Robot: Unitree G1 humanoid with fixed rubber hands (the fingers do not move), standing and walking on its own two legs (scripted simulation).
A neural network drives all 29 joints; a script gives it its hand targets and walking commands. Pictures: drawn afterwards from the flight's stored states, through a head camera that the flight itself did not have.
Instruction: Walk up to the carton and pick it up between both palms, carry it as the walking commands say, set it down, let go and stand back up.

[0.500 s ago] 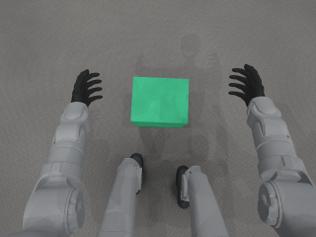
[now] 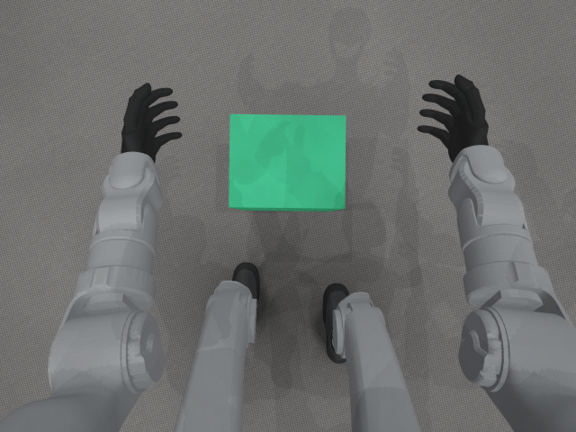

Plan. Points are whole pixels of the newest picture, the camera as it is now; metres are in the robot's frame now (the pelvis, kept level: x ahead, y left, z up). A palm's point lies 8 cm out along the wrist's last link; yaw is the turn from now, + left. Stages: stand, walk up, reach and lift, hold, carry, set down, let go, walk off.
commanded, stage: reach and lift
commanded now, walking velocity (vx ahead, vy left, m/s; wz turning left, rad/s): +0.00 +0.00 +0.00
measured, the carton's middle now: (287, 170) +0.48 +0.04 -0.50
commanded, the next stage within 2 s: none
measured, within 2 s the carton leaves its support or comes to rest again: neither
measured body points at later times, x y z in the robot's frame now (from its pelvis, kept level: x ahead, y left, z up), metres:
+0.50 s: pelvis -0.05 +0.00 -0.14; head +0.33 +0.02 +0.08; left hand +0.46 +0.23 -0.33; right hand +0.48 -0.18 -0.32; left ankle +0.10 +0.13 -0.59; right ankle +0.06 -0.12 -0.59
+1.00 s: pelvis -0.06 +0.00 -0.25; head +0.31 +0.01 -0.01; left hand +0.46 +0.24 -0.44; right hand +0.48 -0.16 -0.45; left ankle +0.10 +0.13 -0.59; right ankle +0.06 -0.12 -0.59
